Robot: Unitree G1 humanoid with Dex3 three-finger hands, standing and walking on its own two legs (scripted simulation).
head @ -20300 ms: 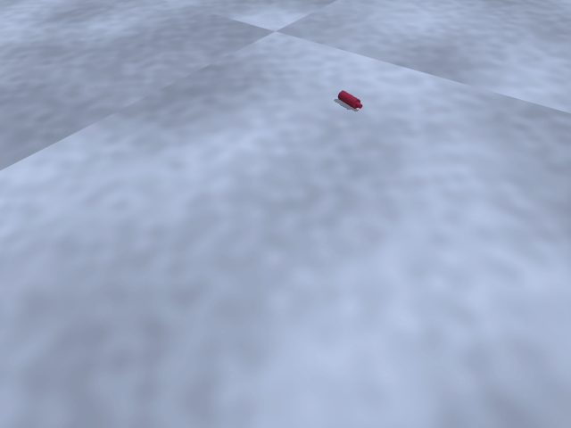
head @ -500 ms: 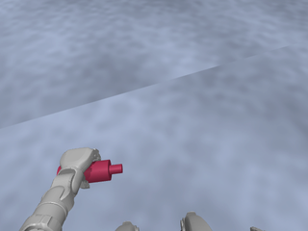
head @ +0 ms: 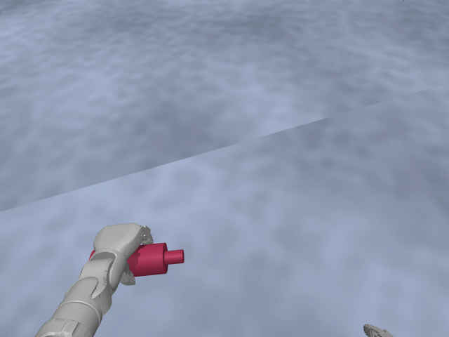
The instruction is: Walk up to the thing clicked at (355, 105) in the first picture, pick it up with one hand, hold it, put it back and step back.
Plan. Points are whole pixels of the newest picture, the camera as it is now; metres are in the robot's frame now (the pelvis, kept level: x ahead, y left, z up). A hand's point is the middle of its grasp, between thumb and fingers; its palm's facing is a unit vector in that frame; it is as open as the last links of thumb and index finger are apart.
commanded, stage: hold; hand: left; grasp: from above
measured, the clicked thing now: (139, 260) +0.31 +0.20 -0.11
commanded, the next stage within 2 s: crouch in 1.66 s
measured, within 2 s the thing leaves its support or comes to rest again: neither
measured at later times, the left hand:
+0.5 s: hand (123, 255) +0.30 +0.22 -0.05, palm faces -0.48 -0.04 -0.87, open 9.1 cm
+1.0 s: hand (122, 262) +0.28 +0.21 -0.03, palm faces -0.47 -0.04 -0.88, open 9.1 cm
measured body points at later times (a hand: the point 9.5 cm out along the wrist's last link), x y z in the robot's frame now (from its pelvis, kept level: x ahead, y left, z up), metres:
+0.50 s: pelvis +0.01 +0.00 +0.01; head +0.03 -0.01 +0.46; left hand +0.32 +0.22 +0.00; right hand +0.11 -0.27 -0.11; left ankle -0.01 +0.12 -0.71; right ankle +0.04 -0.15 -0.71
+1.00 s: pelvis +0.00 -0.01 +0.02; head +0.01 -0.03 +0.47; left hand +0.30 +0.21 +0.02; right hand +0.13 -0.27 -0.10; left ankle -0.01 +0.12 -0.71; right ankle +0.04 -0.15 -0.71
